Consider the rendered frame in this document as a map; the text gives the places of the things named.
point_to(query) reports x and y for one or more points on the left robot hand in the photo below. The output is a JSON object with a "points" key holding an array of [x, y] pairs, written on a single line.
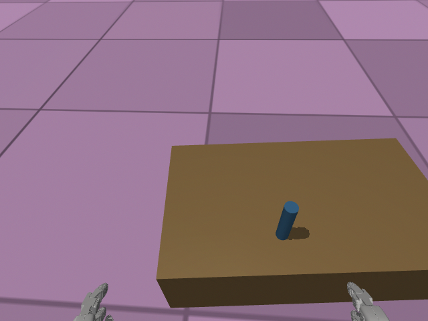
{"points": [[90, 306]]}

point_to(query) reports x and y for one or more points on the right robot hand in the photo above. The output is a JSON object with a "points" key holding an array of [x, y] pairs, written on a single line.
{"points": [[362, 301]]}

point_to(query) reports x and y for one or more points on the can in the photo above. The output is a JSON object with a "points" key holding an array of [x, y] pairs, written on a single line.
{"points": [[287, 219]]}

